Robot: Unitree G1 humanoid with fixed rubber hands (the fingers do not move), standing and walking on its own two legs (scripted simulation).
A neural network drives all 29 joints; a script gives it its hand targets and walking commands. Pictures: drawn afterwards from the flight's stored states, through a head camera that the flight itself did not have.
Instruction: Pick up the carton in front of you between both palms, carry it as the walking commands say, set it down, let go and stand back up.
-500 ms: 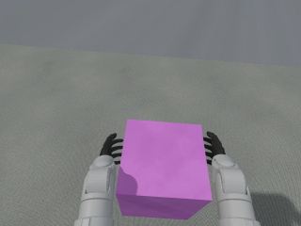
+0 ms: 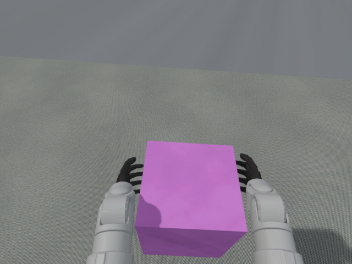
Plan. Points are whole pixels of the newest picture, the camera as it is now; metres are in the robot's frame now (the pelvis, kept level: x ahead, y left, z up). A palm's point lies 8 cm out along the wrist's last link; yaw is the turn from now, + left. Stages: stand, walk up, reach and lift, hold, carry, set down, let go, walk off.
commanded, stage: carry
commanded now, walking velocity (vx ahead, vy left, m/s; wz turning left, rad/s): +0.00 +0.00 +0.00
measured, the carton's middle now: (185, 202) +0.30 +0.01 -0.04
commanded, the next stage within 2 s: hold in 0.86 s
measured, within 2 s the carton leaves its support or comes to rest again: neither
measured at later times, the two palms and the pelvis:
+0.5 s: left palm (123, 192) +0.28 +0.15 +0.04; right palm (254, 190) +0.28 -0.15 +0.04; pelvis -0.01 +0.00 +0.00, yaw +0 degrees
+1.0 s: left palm (120, 197) +0.27 +0.16 +0.04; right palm (254, 195) +0.27 -0.14 +0.04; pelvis -0.02 +0.00 +0.01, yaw +2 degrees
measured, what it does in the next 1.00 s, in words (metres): stands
